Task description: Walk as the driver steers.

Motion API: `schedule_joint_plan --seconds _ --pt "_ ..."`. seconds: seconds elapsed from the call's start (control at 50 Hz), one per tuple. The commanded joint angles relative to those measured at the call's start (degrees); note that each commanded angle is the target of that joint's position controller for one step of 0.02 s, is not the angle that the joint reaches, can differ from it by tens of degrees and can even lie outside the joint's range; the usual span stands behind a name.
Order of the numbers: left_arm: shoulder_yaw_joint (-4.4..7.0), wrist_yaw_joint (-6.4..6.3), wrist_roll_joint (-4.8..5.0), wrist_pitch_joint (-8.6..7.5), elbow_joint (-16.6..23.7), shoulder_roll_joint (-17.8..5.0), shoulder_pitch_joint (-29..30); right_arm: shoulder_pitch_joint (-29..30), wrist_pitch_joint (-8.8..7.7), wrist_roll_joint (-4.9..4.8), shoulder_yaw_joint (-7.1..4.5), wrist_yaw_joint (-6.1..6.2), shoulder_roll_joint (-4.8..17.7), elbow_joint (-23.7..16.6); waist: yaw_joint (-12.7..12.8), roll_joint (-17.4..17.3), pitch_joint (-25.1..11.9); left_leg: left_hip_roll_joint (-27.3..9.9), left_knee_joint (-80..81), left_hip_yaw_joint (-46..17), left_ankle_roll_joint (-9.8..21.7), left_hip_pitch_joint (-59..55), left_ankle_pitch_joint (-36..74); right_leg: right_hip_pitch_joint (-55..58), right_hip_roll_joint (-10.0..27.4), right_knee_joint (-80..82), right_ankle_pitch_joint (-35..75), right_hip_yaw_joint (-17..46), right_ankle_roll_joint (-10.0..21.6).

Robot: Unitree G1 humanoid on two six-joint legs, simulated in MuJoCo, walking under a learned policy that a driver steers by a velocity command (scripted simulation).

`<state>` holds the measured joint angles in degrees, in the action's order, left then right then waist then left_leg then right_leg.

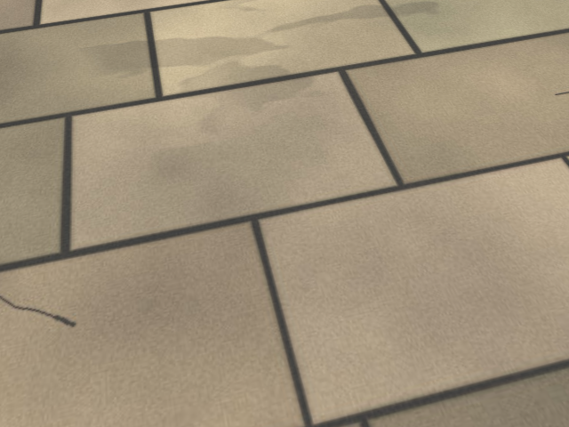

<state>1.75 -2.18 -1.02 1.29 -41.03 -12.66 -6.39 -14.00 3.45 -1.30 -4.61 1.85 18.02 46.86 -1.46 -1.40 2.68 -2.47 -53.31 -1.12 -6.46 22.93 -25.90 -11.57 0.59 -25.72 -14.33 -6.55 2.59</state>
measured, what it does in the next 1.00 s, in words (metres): walks ahead: left foot, then right foot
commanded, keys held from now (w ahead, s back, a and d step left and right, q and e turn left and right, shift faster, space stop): q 0.22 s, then w+q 0.18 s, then w+e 0.60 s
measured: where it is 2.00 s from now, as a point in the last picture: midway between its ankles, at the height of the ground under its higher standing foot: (258, 284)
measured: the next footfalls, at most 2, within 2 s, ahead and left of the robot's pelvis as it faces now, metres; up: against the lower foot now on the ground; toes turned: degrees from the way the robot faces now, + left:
left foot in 0.18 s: +0.01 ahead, +0.13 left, +0.00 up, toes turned +9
right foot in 0.78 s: +0.31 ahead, -0.04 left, +0.00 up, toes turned +9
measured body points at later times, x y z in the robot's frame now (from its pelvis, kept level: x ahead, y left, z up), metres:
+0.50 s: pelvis +0.03 +0.06 +0.01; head +0.04 +0.09 +0.46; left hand +0.10 +0.38 -0.10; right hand +0.19 -0.19 -0.08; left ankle -0.03 +0.13 -0.74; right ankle +0.16 -0.10 -0.69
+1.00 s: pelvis +0.28 +0.03 +0.01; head +0.31 +0.01 +0.45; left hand +0.33 +0.31 -0.10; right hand +0.45 -0.23 -0.10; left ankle +0.33 +0.21 -0.67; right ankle +0.27 -0.05 -0.74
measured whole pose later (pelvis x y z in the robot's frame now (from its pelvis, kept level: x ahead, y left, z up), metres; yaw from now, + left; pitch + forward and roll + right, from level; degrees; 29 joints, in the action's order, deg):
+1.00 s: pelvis +0.28 +0.03 +0.01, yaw +3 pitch +1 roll +0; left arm 2.5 1.1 0.6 -3.7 -43.9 -15.7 -18.3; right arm -11.5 -5.9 0.9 -2.4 -0.4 18.1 40.0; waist 1.7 -2.0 2.1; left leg -4.5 -56.0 -3.5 -1.6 34.7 -12.8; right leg -9.7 -6.0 -19.2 -10.4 3.8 5.5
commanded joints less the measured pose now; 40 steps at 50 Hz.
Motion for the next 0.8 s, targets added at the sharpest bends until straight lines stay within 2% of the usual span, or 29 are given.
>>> schedule_joint_plan --seconds 0.02,0.1,0.14,0.16,0.18,0.2,0.22,0.24,0.26,0.28,0.3,0.32,0.36,0.4,0.44,0.5,0.58,0.66,0.7,0.72,0.74,0.76,0.78,0.8 --pt "3.86 -0.32 0.09 -0.05 2.29 -11.64 0.09 4.15 -0.66 0.16 -0.27 -0.59 3.45 -6.2 3.13 8.29 -4.61 -1.42 4.08 1.54 0.67 3.27 -0.57 7.98 17.73 6.96 24.39 10.98 12.11" --pt "4.69 0.13 1.03 0.15 1.49 -13.28 1.03 2.96 -0.31 0.07 -0.47 -1.91 4.03 -7.32 2.08 8.93 -5.78 -0.69 11.06 4.05 3.27 -1.2 1.31 8.13 19.09 4.89 27.82 9.23 11.28" --pt "4.92 0.11 1.99 0.21 1.12 -13.68 2.53 0.57 -0.1 0.11 -0.78 -2.59 4.07 -7.0 -0.09 8.97 -6.3 0.55 20.38 5.88 5.75 -6.8 8.38 6.21 18.06 1.26 25.2 6.49 8.29" --pt "4.88 0.19 2.4 0.22 0.07 -12.92 0.99 -1.06 -0.13 0.33 -1.25 -2.56 5.02 -6.62 -0.8 7.51 -6.56 1.71 26.8 5.43 7.66 -11.63 15.19 3.54 16.14 -2.44 19.32 4.02 4.99" --pt "4.47 0.49 1.51 0.0 -0.75 -10.73 -1.59 -2.51 -0.24 0.43 -2.56 -1.9 9.11 -6.66 -0.16 -1.56 -6.88 -2.57 31.5 -3.12 10.82 -19.46 30.4 -4.52 11.61 -12.58 7.67 -1.07 -0.36" --pt "3.07 0.79 -1.63 -0.18 2.43 -7.17 1.48 -3.33 -0.72 0.69 -3.88 -0.94 15.76 -8.12 0.3 -18.1 -6.25 -17.45 31.22 -24.23 20.65 -26.98 54.59 -22.48 1.96 -29.68 -22.77 -3.24 -6.75" --pt "3.69 0.34 -0.43 -0.38 3.8 -9.18 6.28 -4.45 -2.25 3.03 -3.25 -1.77 14.26 -8.97 -3.72 -10.82 -10.14 -20.96 33.62 -28.66 28.5 -23.23 49.15 -24.85 -0.77 -39.91 -27.49 7.1 -6.82" --pt "4.41 0.46 1.11 -0.38 3.37 -11.21 5.73 -2.89 -3.59 2.42 -2.93 -2.06 12.78 -8.61 -2.21 -5.73 -8.62 -17.62 35.87 -24.54 26.6 -22.98 33.66 -26.79 0.85 -42.21 -22.32 9.51 -5.74" --pt "4.89 0.65 1.59 -0.63 2.59 -11.87 4.35 -0.97 -4.33 0.68 -2.69 -1.84 11.01 -8.23 -0.61 -3.9 -6.52 -14.1 37.59 -22.4 22.89 -22.65 15.2 -28.92 2.4 -39.8 -15.61 10.27 -4.65" --pt "5.25 0.68 1.41 -0.89 1.83 -12.61 4.41 0.16 -4.49 -0.52 -1.84 -1.52 8.39 -8.34 -0.59 -3.4 -4.29 -12.57 40.05 -22.68 20.84 -22.21 1.45 -30.81 3.3 -37.28 -10.87 10.57 -4.27" --pt "5.43 0.79 1.19 -1.37 1.8 -12.8 4.51 0.7 -4.61 -0.5 -1.26 -1.11 7.63 -8.47 -0.12 -4.97 -2.3 -11.34 42.36 -23.07 20.05 -20.78 -4.22 -30.79 3.2 -35.52 -6.4 10.64 -4.34" --pt "5.43 1.06 1.25 -2.08 1.68 -12.49 4.46 0.33 -4.79 0.08 -1.0 -0.8 7.46 -8.71 0.06 -6.09 -1.57 -10.52 43.97 -23.17 19.67 -20.55 -5.15 -30.42 2.6 -34.14 -2.88 10.43 -4.45" --pt "5.42 1.37 1.35 -3.54 1.25 -11.98 4.59 -1.2 -5.5 0.88 -1.05 -0.38 7.87 -8.79 -0.22 -5.23 -1.75 -9.7 44.84 -21.96 19.16 -22.54 -0.88 -30.37 2.01 -28.82 2.15 10.59 -4.81" --pt "5.19 1.51 1.16 -4.64 1.11 -11.0 5.38 -2.55 -6.09 0.84 -1.21 -0.14 8.51 -8.47 -0.65 -4.79 -1.62 -8.85 44.63 -20.51 18.94 -22.81 3.22 -29.58 1.48 -22.93 5.18 10.78 -5.64" --pt "4.64 2.04 1.26 -5.22 0.01 -9.94 4.05 -2.26 -6.45 0.92 -0.88 -0.2 7.95 -8.08 -0.71 -6.44 -2.06 -8.01 44.87 -16.95 18.16 -22.19 6.34 -26.82 1.76 -17.05 8.55 9.67 -6.59" --pt "3.86 2.71 1.74 -5.67 0.18 -9.3 6.05 -3.5 -6.78 1.03 -0.9 -0.67 8.87 -6.94 -2.73 -7.08 -0.46 -8.42 45.47 -14.74 18.05 -19.74 7.38 -24.07 2.43 -11.93 11.18 8.16 -7.18" --pt "3.05 3.52 2.44 -6.3 1.44 -9.54 8.45 -5.59 -6.98 1.07 -0.93 -1.1 9.51 -5.03 -4.5 -5.52 2.29 -11.07 45.83 -13.67 18.65 -22.0 8.4 -26.44 3.34 -8.53 10.72 7.68 -5.2" --pt "2.12 4.87 2.73 -6.86 2.76 -9.21 9.39 -6.86 -6.82 0.85 -1.11 -1.4 9.41 -3.34 -4.66 -4.5 3.62 -12.67 44.77 -10.11 18.46 -25.41 15.2 -26.91 3.23 -6.82 7.54 6.66 -1.86" --pt "1.98 5.49 2.9 -6.93 3.11 -9.63 8.21 -6.5 -6.6 0.58 -1.45 -1.38 10.01 -3.08 -3.51 -4.74 2.88 -13.37 43.12 -8.29 17.75 -26.29 22.13 -24.08 2.35 -6.43 5.64 5.8 0.18" --pt "2.2 5.59 2.9 -6.85 2.83 -10.2 6.1 -5.49 -6.45 0.57 -1.59 -1.3 10.43 -3.3 -1.92 -4.87 1.51 -12.98 40.61 -6.58 16.9 -25.98 30.19 -20.12 1.14 -5.84 5.08 4.76 1.33" --pt "2.8 5.46 2.7 -6.72 1.82 -11.07 1.89 -4.18 -6.24 0.55 -1.6 -1.11 10.64 -3.65 0.91 -4.46 -1.41 -11.58 35.26 -3.83 15.56 -24.78 41.66 -12.8 -0.96 -4.42 6.51 2.94 2.52" --pt "4.08 5.1 2.52 -6.52 -0.5 -13.02 -5.53 -4.33 -6.0 0.7 -1.24 -0.85 9.58 -3.88 4.32 -2.5 -6.51 -8.67 24.91 -0.18 13.88 -22.25 51.66 -1.65 -3.43 -3.31 7.93 1.74 3.93" --pt "5.41 4.58 2.73 -6.26 -2.22 -16.06 -14.66 -4.44 -6.11 1.6 -0.42 -0.34 8.09 -5.06 8.21 1.04 -12.59 -6.19 10.21 2.74 11.08 -12.34 46.68 13.38 1.01 -3.83 6.62 9.72 6.53" --pt "6.66 4.32 2.48 -6.12 -2.5 -22.69 -19.65 -7.5 -7.47 2.75 1.42 -0.7 2.44 -8.3 6.07 17.13 -17.81 4.66 -12.86 4.16 5.78 10.7 12.0 30.41 16.1 2.78 -5.46 41.14 16.42"
Keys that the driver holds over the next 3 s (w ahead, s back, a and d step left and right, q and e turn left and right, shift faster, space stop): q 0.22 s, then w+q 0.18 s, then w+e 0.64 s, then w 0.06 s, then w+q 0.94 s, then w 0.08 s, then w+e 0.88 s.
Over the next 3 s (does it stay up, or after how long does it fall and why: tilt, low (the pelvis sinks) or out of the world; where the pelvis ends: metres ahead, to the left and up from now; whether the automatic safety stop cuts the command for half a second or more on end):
stays up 1.35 0.26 0.00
